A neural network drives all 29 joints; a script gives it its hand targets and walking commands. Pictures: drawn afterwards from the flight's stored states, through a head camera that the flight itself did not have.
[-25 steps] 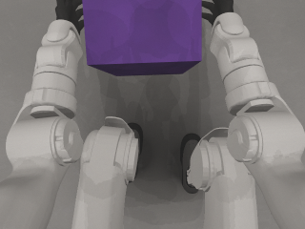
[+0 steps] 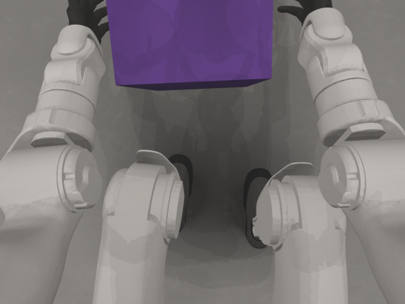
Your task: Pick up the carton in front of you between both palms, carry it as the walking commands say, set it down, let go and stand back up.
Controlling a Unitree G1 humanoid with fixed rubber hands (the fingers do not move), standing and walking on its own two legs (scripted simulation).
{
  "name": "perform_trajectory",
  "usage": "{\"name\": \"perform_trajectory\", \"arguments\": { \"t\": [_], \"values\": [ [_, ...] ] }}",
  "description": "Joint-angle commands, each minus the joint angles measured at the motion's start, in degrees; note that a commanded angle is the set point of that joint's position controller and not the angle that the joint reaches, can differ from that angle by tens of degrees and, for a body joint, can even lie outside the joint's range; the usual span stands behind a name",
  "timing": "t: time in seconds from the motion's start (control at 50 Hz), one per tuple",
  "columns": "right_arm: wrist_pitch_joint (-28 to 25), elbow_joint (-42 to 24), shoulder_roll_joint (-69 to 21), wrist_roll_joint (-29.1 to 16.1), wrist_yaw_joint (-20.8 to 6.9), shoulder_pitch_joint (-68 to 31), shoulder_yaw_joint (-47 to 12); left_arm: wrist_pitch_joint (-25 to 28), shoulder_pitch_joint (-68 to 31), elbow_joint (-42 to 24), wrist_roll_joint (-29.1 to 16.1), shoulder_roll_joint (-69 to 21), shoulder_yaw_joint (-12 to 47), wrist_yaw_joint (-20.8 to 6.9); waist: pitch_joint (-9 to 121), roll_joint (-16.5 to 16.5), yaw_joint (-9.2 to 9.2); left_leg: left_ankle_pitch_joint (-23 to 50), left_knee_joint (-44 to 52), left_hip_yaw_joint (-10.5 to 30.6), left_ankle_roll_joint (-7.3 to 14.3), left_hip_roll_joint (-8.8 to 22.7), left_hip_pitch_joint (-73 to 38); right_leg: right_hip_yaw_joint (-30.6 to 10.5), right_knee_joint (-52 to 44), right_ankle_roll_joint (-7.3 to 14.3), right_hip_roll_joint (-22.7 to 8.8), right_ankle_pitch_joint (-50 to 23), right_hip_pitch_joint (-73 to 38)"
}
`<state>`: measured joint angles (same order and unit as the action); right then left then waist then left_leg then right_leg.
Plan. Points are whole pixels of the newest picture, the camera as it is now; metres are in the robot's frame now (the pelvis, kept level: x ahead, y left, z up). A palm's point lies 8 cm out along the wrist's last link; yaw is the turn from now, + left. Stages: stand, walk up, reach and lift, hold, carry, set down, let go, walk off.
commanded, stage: set down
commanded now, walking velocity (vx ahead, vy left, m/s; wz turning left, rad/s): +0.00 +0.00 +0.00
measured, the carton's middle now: (195, 27) +0.53 +0.08 -0.24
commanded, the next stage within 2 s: let go in 1.20 s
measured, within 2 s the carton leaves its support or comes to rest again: neither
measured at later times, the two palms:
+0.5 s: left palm out of the picture +0.51 +0.26 -0.06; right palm out of the picture +0.56 -0.11 -0.05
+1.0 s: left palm out of the picture +0.51 +0.27 +0.09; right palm out of the picture +0.57 -0.12 +0.09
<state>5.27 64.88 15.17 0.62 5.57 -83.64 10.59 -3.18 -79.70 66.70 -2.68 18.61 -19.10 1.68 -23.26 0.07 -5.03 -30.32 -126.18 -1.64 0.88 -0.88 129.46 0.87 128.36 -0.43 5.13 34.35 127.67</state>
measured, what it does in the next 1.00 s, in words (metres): rises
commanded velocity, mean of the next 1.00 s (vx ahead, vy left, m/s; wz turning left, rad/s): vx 0.00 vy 0.00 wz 0.00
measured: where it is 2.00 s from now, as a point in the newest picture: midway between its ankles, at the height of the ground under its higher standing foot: (216, 214)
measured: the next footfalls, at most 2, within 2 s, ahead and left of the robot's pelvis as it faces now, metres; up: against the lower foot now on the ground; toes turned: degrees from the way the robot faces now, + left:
none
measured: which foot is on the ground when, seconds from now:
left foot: down 0.00-1.00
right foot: down 0.00-1.00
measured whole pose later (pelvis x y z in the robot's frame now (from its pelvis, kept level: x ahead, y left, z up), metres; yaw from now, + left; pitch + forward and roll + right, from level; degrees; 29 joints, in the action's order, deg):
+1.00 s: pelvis +0.03 +0.00 +0.19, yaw +1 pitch +46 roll -1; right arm 11.5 47.7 14.7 -2.0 5.0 -64.6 10.7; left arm -9.3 -59.5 46.2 -5.8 17.6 -17.9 -0.6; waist 3.6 1.6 -4.7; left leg -25.1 -87.2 0.6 0.5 -2.6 108.3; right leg -0.6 88.6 0.0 3.9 28.6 106.3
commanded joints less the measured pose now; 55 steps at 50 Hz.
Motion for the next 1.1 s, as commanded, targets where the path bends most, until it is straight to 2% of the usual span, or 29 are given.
{"name": "perform_trajectory", "arguments": {
  "t": [0.0, 0.08, 0.14, 0.22, 0.3, 0.38, 0.44, 0.54, 0.68, 0.8, 1.08],
  "values": [
    [-2.5, -5.6, 8.4, -6.8, 1.5, -14.3, -5.0, 3.7, -13.2, -3.9, -5.5, 11.8, 3.3, 2.3, 61.4, 4.4, -2.94, 17.2, 8.3, 2.6, -1.8, 0.1, -29.9, -1.8, -9.4, -1.2, -1.7, -12.8, -24.4],
    [-3.1, -10.3, 7.8, -13.1, 0.7, -16.6, -10.8, 4.6, -13.2, -6.3, -9.8, 12.8, 6.8, 2.0, 68.0, 4.9, -5.0, 22.2, 7.9, 2.7, -1.3, 0.8, -33.0, -2.0, -8.2, -1.1, -2.0, -16.7, -27.5],
    [-2.6, -12.2, 8.9, -14.4, 0.8, -14.6, -11.5, 4.1, -11.4, -8.5, -11.1, 13.4, 7.5, 2.0, 74.2, 4.7, -5.17, 23.8, 8.5, 2.2, -1.3, 0.9, -37.7, -1.1, -8.3, -1.1, -2.0, -17.4, -30.6],
    [-1.0, -14.8, 10.0, -12.6, 1.9, -10.8, -9.0, 2.3, -8.4, -13.0, -11.6, 13.2, 7.7, 2.3, 83.3, 3.7, -3.68, 24.3, 10.2, 1.2, -1.6, 0.3, -45.0, 0.9, -10.2, -0.8, -1.1, -16.4, -33.7],
    [1.4, -19.6, 10.6, -9.2, 2.8, -8.7, -5.2, -0.7, -5.9, -20.5, -10.3, 11.3, 7.2, 2.8, 89.9, 1.6, -1.92, 23.2, 14.1, 0.0, -2.0, -1.0, -50.0, 2.5, -14.3, 0.2, 0.0, -14.6, -35.1],
    [3.3, -16.8, 9.0, -6.3, 2.4, -4.5, -1.7, -3.0, -2.4, -20.7, -7.5, 8.4, 5.7, 2.8, 80.2, 0.3, -1.09, 18.3, 19.1, 0.2, -2.5, -1.7, -45.4, 2.5, -19.1, 0.9, 0.3, -10.1, -29.6],
    [2.7, -14.1, 7.3, -5.1, 1.4, -2.5, -0.2, -2.9, -0.5, -19.4, -5.4, 6.4, 4.4, 2.2, 74.2, -0.1, -1.17, 16.9, 22.0, 0.5, -2.7, -1.6, -41.9, 1.8, -22.2, 0.9, 0.2, -9.1, -26.3],
    [2.0, -13.9, 6.5, -4.3, 0.6, -2.3, 0.3, -2.4, 0.5, -19.6, -3.8, 6.0, 2.7, 1.3, 76.0, 0.7, -1.85, 17.8, 26.5, 0.3, -2.9, -1.7, -42.5, 1.3, -27.1, 0.5, 0.4, -10.2, -28.5],
    [3.7, -19.4, 6.3, -4.1, 0.6, -1.6, -0.6, -3.8, 2.6, -23.4, -3.8, 7.5, 1.4, 0.3, 85.8, 2.9, -2.65, 21.1, 32.9, -0.7, -2.9, -2.2, -48.9, 1.6, -33.8, -0.4, 0.9, -13.5, -38.5],
    [5.3, -23.8, 5.9, -3.5, 0.5, 0.9, -0.6, -5.2, 5.6, -26.7, -4.0, 8.0, 0.8, -1.0, 89.2, 3.9, -2.3, 24.4, 38.8, -1.0, -2.9, -2.6, -53.5, 1.4, -39.7, -0.9, 0.9, -17.3, -46.0],
    [3.8, -22.9, 3.8, -1.2, -1.8, 8.6, 1.9, -3.7, 11.1, -26.1, -1.1, 5.7, -0.9, -3.4, 84.2, 2.0, -1.58, 29.8, 54.9, 0.2, -3.1, -2.5, -64.8, -0.2, -56.7, -1.1, 0.2, -23.1, -55.8]
  ]
}}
